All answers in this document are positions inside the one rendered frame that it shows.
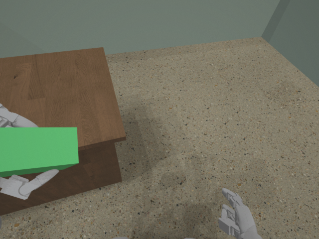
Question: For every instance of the table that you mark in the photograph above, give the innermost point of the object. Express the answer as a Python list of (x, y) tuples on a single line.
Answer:
[(66, 89)]

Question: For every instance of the sponge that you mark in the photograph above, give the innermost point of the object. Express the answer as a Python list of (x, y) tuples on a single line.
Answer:
[(26, 150)]

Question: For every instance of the robot left hand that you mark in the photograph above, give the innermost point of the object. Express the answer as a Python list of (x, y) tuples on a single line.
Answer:
[(18, 186)]

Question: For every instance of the robot right hand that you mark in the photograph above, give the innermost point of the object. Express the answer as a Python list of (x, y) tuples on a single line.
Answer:
[(238, 221)]

